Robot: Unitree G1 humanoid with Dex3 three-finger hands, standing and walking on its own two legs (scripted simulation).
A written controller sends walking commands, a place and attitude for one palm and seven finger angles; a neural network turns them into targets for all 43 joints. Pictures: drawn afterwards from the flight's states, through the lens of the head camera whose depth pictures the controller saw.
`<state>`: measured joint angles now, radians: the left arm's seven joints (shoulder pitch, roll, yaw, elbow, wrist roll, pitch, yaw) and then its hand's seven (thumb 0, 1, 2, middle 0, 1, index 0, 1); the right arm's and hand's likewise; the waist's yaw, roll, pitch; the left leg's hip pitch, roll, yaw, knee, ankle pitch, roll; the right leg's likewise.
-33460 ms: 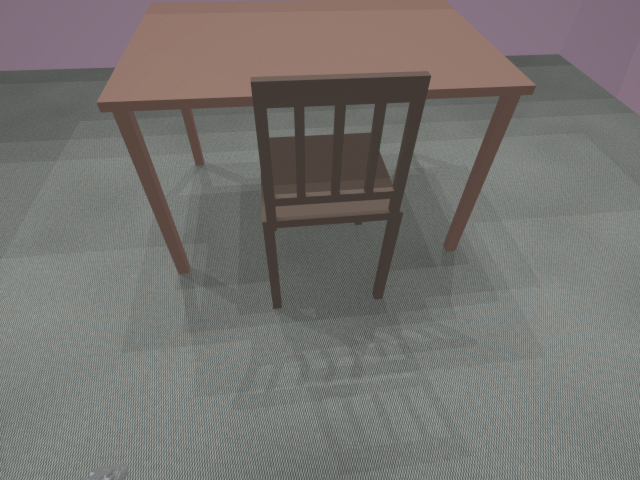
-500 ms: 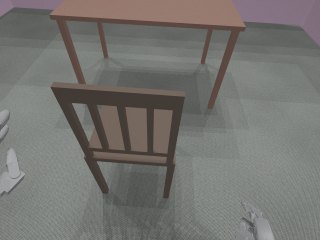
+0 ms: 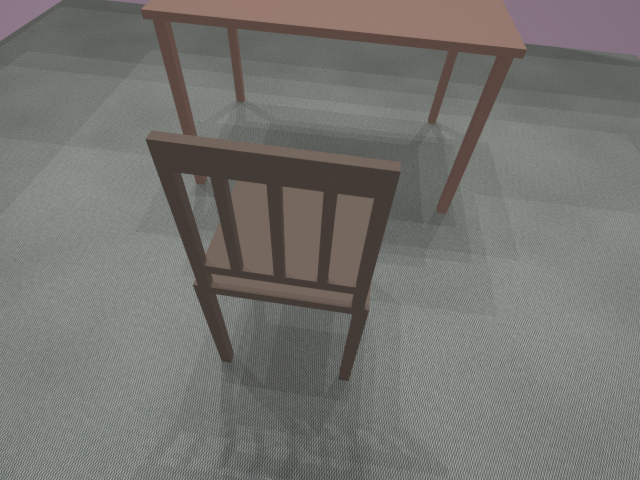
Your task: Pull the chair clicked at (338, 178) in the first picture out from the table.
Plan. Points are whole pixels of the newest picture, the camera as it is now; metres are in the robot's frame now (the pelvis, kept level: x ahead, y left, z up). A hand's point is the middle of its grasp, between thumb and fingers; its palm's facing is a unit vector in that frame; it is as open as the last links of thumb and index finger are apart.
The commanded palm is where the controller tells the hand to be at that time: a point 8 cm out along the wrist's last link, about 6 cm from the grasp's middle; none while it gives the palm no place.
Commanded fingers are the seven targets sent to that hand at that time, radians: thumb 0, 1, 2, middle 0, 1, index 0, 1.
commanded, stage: let the arm hang, fingers relaxed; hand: left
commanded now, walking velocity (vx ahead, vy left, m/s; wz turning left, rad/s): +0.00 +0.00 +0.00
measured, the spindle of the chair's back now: (277, 233) +0.55 +0.11 -0.09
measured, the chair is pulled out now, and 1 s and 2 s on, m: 0.61 0.61 0.61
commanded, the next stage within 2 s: look to check the result in 0.60 s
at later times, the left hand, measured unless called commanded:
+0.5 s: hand out of the picture -0.01 +0.13 -0.18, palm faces +0.01 -0.99 -0.12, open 7.4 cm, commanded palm none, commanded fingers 0.00 0.90 0.90 -0.20 -0.30 -0.20 -0.30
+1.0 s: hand out of the picture +0.02 +0.13 -0.17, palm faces +0.03 -0.99 -0.16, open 7.4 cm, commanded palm none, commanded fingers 0.00 0.90 0.90 -0.20 -0.30 -0.20 -0.30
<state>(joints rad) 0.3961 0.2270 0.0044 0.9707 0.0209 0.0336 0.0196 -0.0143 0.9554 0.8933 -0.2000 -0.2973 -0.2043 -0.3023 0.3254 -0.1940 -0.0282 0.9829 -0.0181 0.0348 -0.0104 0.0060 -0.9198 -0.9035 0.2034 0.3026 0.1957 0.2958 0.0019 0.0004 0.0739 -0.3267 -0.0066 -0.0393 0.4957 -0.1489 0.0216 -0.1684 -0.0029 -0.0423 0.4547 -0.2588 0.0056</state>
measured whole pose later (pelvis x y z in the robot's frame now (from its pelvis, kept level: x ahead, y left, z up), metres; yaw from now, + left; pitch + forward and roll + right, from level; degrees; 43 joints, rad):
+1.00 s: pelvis +0.02 -0.02 +0.00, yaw +0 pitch -2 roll -1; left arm 0.32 0.12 -0.01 1.04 0.01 0.00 0.04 0.00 0.91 0.89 -0.20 -0.30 -0.20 -0.30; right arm 0.31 -0.12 -0.02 1.07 -0.01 0.00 -0.04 0.02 -0.92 -0.90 0.20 0.30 0.19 0.30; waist -0.01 0.01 0.07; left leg -0.28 0.01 -0.05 0.49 -0.17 -0.01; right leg -0.14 0.01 -0.04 0.47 -0.30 -0.02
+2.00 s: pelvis +0.02 -0.03 +0.00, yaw +0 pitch -2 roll -1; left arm 0.34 0.11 -0.01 1.05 0.01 0.00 0.04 0.00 0.91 0.89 -0.20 -0.30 -0.20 -0.30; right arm 0.32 -0.11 -0.01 1.08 -0.01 0.00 -0.04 0.01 -0.90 -0.90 0.20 0.30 0.19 0.30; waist -0.01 0.01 0.08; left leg -0.29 0.02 -0.06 0.49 -0.17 -0.02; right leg -0.14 0.03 -0.05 0.47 -0.30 -0.03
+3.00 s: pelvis +0.02 -0.03 +0.00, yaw +0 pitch -2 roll -1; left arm 0.35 0.11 0.00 1.06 0.01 0.00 0.04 0.00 0.91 0.89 -0.20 -0.30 -0.20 -0.30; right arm 0.32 -0.11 -0.01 1.08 -0.01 0.01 -0.04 0.01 -0.90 -0.90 0.20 0.30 0.19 0.30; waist 0.00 0.01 0.08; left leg -0.29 0.01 -0.05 0.49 -0.17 -0.01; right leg -0.14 0.02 -0.05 0.47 -0.29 -0.02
